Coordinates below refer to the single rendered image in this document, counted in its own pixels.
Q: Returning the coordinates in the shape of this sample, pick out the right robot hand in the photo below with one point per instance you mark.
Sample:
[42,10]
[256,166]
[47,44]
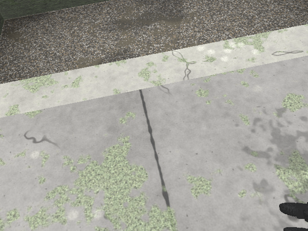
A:
[298,210]

